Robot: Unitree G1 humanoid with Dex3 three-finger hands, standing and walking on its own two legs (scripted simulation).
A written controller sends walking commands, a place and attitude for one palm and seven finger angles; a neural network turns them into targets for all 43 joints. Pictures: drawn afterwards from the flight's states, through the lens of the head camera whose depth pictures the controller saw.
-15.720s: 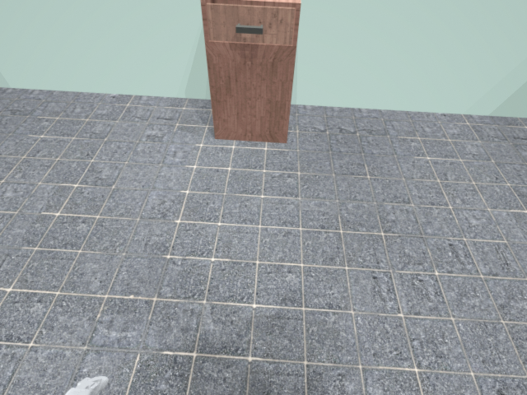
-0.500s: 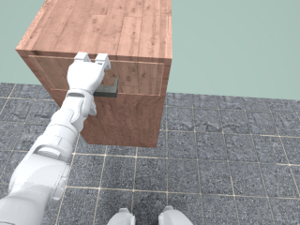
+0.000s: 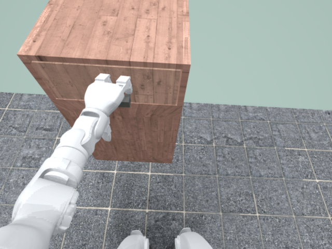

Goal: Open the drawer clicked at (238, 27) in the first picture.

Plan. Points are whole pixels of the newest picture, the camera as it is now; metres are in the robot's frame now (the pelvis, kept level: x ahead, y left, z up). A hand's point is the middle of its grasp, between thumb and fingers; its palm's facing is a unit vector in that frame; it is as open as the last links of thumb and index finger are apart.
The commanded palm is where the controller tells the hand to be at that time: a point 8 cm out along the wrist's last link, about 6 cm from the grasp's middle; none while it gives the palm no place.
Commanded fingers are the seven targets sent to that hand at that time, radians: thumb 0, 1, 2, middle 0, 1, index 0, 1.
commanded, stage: move the hooked fingers above the handle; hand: left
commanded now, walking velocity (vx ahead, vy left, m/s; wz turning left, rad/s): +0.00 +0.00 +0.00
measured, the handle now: (110, 94) +0.55 +0.14 -0.03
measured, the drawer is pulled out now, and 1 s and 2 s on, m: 0.00 0.00 0.00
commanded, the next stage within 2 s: lift the fingers back up to retry in 1.14 s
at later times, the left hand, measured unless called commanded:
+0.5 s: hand (116, 105) +0.47 +0.11 +0.02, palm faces -0.19 -0.06 -0.98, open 13.7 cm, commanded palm +0.47 +0.13 +0.08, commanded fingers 0.00 -0.50 0.30 -0.30 -1.20 -0.30 -1.20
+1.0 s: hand (106, 94) +0.49 +0.13 +0.04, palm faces -0.19 -0.02 -0.98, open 13.7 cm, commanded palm +0.48 +0.12 +0.08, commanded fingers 0.00 -0.50 0.30 -0.30 -1.20 -0.30 -1.20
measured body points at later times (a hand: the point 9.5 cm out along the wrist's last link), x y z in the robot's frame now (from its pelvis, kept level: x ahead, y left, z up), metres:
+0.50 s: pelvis +0.00 +0.00 +0.02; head +0.09 +0.00 +0.46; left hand +0.48 +0.11 +0.07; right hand +0.03 -0.27 -0.11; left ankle +0.01 +0.08 -0.68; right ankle +0.01 -0.09 -0.68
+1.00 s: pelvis +0.01 -0.01 +0.02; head +0.09 -0.01 +0.46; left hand +0.49 +0.13 +0.10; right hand +0.05 -0.27 -0.11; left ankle +0.01 +0.08 -0.68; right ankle +0.01 -0.09 -0.68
